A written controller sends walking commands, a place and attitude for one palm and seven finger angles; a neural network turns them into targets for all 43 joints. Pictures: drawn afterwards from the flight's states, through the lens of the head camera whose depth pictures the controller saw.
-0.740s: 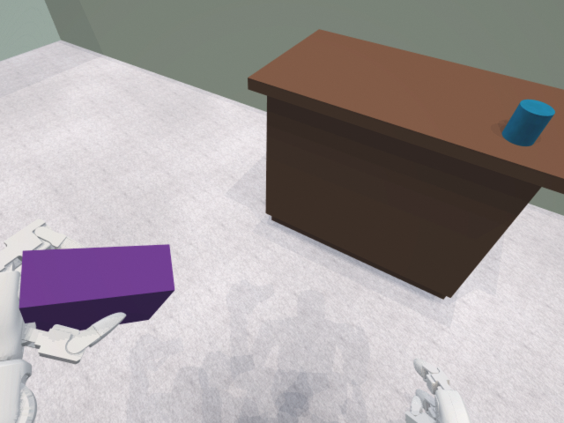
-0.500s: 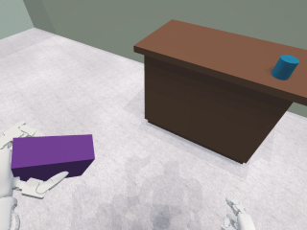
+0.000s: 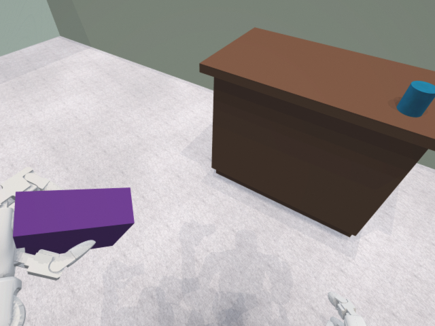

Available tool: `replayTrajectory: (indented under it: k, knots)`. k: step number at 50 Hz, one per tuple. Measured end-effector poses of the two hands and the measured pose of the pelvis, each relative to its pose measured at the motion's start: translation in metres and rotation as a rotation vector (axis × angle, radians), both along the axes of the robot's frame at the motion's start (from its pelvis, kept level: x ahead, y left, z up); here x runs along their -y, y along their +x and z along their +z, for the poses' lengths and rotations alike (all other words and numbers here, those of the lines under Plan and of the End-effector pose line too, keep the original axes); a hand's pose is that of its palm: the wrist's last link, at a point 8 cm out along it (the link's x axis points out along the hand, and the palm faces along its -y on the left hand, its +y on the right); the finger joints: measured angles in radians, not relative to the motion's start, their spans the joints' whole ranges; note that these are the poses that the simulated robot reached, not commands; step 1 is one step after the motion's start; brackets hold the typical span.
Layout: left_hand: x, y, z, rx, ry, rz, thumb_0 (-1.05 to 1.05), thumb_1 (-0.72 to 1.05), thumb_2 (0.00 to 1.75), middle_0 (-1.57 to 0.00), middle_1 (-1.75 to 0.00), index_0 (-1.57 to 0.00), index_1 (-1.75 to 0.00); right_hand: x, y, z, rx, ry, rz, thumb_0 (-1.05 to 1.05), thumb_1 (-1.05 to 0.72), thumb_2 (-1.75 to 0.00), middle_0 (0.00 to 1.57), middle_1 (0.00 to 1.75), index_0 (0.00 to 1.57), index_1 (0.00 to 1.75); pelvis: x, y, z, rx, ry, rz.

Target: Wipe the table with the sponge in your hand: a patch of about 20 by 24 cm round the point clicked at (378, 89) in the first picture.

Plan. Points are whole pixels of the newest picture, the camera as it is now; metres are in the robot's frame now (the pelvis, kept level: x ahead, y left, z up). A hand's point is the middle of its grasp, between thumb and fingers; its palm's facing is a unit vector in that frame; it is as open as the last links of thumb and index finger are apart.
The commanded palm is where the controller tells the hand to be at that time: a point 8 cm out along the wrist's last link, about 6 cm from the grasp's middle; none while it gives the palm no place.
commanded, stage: walk to a spot facing it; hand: left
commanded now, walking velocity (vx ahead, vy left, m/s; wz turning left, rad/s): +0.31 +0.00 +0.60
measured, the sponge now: (90, 222) +0.23 +0.19 +0.14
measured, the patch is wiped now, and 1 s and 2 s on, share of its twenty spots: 0.00 0.00 0.00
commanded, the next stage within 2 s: none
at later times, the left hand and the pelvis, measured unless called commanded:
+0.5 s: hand (60, 213) +0.23 +0.23 +0.17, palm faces +0.53 -0.69 -0.50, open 9.5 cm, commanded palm +0.17 +0.26 +0.19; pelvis +0.09 -0.05 +0.01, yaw +15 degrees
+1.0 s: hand (36, 160) +0.29 +0.28 +0.20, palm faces +0.72 -0.52 -0.46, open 9.5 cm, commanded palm +0.23 +0.29 +0.19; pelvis +0.22 -0.03 +0.00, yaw +28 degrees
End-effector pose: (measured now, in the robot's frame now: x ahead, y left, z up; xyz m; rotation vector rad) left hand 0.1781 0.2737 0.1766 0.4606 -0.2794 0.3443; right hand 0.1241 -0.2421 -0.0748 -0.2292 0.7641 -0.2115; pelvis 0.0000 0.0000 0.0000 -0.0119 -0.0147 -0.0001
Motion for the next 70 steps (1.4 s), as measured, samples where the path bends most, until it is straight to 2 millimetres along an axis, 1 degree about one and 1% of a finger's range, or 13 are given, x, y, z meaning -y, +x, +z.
replayTrajectory:
  k: [9,16,21,27,31,36,40,45,49,54,60,64,70]
  knots:
    - [-0.024,0.001,-0.005,0.019,0.038,0.100,-0.01,-0.44,0.99,-0.81,-1.34,-0.81,-1.34,-0.018,0.024,-0.018,-0.031,0.032,0.043,0.01,-0.90,-0.90,0.20,0.30,0.20,0.30,-0.001,0.024,-0.010,0.004,-0.006,0.065]
    - [0.004,0.009,0.008,-0.016,0.040,0.120,-0.01,-0.44,0.99,-0.81,-1.34,-0.81,-1.34,-0.027,0.061,-0.020,-0.065,0.112,0.174,0.01,-0.90,-0.90,0.20,0.30,0.20,0.30,0.024,0.045,0.001,-0.021,-0.019,0.133]
    - [0.025,0.011,0.014,-0.039,0.089,0.144,-0.01,-0.44,0.99,-0.81,-1.34,-0.81,-1.34,-0.012,0.103,-0.030,-0.091,0.112,0.237,0.01,-0.90,-0.90,0.20,0.30,0.21,0.30,0.043,0.063,-0.002,-0.021,0.004,0.211]
    - [0.012,0.004,0.009,-0.143,0.089,0.303,-0.01,-0.44,0.99,-0.81,-1.34,-0.81,-1.34,0.008,0.163,-0.017,-0.098,0.038,0.287,0.01,-0.90,-0.90,0.20,0.30,0.20,0.30,0.049,0.096,0.009,-0.035,0.053,0.286]
    - [0.001,0.007,0.005,-0.150,0.063,0.398,-0.01,-0.44,0.99,-0.81,-1.34,-0.81,-1.34,0.006,0.207,-0.008,-0.085,-0.017,0.357,0.01,-0.90,-0.90,0.20,0.30,0.20,0.30,0.048,0.115,0.011,-0.039,0.072,0.344]
    - [-0.008,0.020,0.006,-0.071,0.042,0.446,-0.01,-0.44,0.99,-0.81,-1.34,-0.81,-1.34,-0.023,0.261,-0.001,-0.032,-0.043,0.434,0.01,-0.90,-0.90,0.20,0.30,0.20,0.30,0.037,0.141,0.003,-0.049,0.093,0.388]
    - [-0.019,0.041,0.010,0.040,0.102,0.405,-0.01,-0.44,0.99,-0.81,-1.34,-0.81,-1.34,-0.059,0.300,-0.005,0.084,0.000,0.434,0.01,-0.90,-0.90,0.20,0.30,0.20,0.30,0.022,0.160,-0.019,-0.017,0.069,0.402]
    - [-0.028,0.064,0.026,0.076,0.147,0.395,-0.01,-0.44,0.99,-0.81,-1.34,-0.81,-1.34,-0.104,0.316,0.000,0.077,0.130,0.500,0.01,-0.90,-0.90,0.20,0.30,0.20,0.30,0.027,0.185,-0.012,0.006,0.051,0.458]
    - [-0.021,0.063,0.039,0.058,0.150,0.443,-0.01,-0.44,0.99,-0.81,-1.34,-0.81,-1.34,-0.119,0.323,0.000,0.032,0.185,0.545,0.01,-0.90,-0.90,0.20,0.30,0.20,0.30,0.031,0.211,-0.001,0.000,0.024,0.483]
    - [-0.007,0.064,0.037,-0.009,0.125,0.575,-0.01,-0.44,0.99,-0.81,-1.34,-0.81,-1.34,-0.113,0.344,-0.016,-0.053,0.187,0.613,0.01,-0.90,-0.90,0.20,0.30,0.21,0.30,0.039,0.252,0.004,-0.001,0.004,0.539]
    - [0.007,0.087,0.003,-0.039,0.036,0.740,-0.01,-0.44,0.99,-0.81,-1.34,-0.81,-1.34,-0.092,0.405,-0.048,-0.121,0.090,0.726,0.01,-0.90,-0.90,0.20,0.30,0.21,0.30,0.059,0.295,-0.011,0.015,0.031,0.646]
    - [0.016,0.107,-0.002,-0.086,-0.017,0.737,-0.01,-0.44,0.99,-0.81,-1.34,-0.81,-1.34,-0.083,0.451,-0.033,-0.105,0.018,0.742,0.01,-0.90,-0.90,0.20,0.30,0.20,0.30,0.061,0.310,0.000,0.012,0.062,0.677]
    - [0.016,0.123,0.030,-0.090,0.105,0.671,-0.01,-0.44,0.99,-0.81,-1.34,-0.81,-1.34,-0.092,0.505,0.005,0.003,-0.022,0.727,0.01,-0.90,-0.90,0.20,0.30,0.20,0.30,0.061,0.331,0.010,-0.017,0.068,0.729]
